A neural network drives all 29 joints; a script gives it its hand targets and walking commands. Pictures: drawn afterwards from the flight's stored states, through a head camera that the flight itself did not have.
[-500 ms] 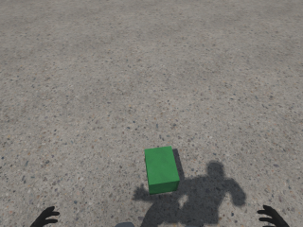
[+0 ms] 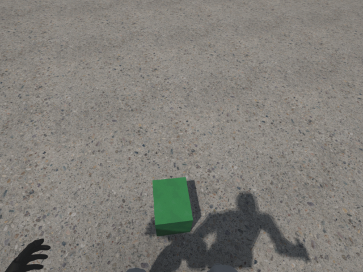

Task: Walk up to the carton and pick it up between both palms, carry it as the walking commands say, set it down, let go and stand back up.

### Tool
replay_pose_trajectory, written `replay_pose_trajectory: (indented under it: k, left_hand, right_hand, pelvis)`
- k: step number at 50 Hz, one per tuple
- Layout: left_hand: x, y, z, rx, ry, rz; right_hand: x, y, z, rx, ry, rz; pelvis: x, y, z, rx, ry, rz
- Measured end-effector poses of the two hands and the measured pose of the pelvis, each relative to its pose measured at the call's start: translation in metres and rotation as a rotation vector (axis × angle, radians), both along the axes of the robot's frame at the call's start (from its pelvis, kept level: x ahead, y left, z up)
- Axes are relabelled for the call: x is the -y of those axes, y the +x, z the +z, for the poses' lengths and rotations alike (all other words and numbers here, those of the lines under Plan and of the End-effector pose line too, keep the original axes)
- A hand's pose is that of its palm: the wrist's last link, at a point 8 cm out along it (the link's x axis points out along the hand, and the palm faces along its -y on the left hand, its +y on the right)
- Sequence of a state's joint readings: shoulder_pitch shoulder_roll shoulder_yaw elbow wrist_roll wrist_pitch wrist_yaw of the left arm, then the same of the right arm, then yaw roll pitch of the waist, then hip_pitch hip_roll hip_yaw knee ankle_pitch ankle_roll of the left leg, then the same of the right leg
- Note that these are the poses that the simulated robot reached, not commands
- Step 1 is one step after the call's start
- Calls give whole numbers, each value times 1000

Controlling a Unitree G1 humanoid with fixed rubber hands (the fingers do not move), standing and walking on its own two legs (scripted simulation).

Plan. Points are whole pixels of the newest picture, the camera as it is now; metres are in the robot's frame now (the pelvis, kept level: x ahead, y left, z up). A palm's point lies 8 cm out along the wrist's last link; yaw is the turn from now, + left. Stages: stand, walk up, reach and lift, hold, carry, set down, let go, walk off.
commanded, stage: walk up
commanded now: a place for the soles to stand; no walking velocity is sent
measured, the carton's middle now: (171, 206) +0.51 +0.03 -0.65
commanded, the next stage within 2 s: none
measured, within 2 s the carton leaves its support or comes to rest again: neither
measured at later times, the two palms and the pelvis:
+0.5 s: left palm out of the picture +0.12 +0.27 -0.08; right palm (320, 216) +0.26 -0.35 -0.08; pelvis +0.07 -0.06 +0.01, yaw +9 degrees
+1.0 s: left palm out of the picture +0.10 +0.28 -0.07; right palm (319, 216) +0.25 -0.34 -0.06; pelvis +0.07 -0.06 +0.02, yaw +13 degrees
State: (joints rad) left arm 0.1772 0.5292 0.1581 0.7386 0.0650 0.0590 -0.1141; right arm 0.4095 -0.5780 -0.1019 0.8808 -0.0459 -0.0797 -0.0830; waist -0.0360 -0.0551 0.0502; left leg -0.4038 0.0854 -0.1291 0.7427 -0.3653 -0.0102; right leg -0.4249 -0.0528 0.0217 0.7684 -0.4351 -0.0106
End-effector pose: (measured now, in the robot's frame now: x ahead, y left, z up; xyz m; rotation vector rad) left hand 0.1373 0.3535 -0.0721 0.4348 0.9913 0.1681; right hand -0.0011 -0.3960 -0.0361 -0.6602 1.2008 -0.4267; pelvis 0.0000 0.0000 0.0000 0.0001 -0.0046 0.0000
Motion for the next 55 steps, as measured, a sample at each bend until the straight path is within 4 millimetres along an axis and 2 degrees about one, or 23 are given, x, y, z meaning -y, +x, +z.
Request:
replay_pose_trajectory:
  k: [2, 4, 9, 12, 16, 21, 27, 30, 34, 41, 48, 55]
  left_hand:
    - [13, -10, -7, -7, 3, 22]
    - [27, -25, -11, -22, -16, 66]
    - [48, -53, -13, -60, -39, 161]
    - [51, -60, -21, -88, -38, 192]
    - [65, -54, -26, -102, -41, 228]
    - [84, -36, -16, -65, -31, 224]
    - [86, -18, -1, -16, 2, 245]
    - [83, -16, 2, -4, 15, 258]
    - [82, -20, 3, 1, 16, 278]
    - [79, -32, -1, -17, -7, 301]
    - [72, -33, -2, -27, -35, 317]
    - [72, -37, -3, -60, -52, 330]
  right_hand:
    - [13, 11, -6, -3, -4, 4]
    - [15, 31, -11, 7, 23, 25]
    - [0, 93, -19, 40, 125, 139]
    - [-11, 130, -27, 85, 165, 198]
    - [-26, 174, -35, 153, 223, 247]
    - [-40, 225, -39, 191, 304, 283]
    - [-46, 271, -39, 225, 341, 324]
    - [-48, 282, -40, 225, 346, 339]
    - [-52, 285, -41, 208, 349, 353]
    - [-57, 272, -38, 164, 342, 353]
    - [-57, 255, -30, 125, 316, 335]
    - [-58, 255, -23, 109, 310, 325]
  pelvis:
    - [14, 4, -5, 6, -1, 11]
    - [23, 10, -2, 15, -5, 30]
    - [35, 29, 6, 22, 1, 59]
    - [37, 41, 1, 22, 6, 72]
    - [47, 54, 0, 27, 14, 95]
    - [60, 70, 6, 19, 8, 128]
    - [67, 74, 10, 19, 12, 164]
    - [68, 73, 10, 20, 13, 182]
    - [68, 71, 11, 24, 9, 202]
    - [63, 68, 15, 35, 0, 222]
    - [56, 68, 22, 34, -10, 224]
    - [55, 72, 28, 27, -16, 224]
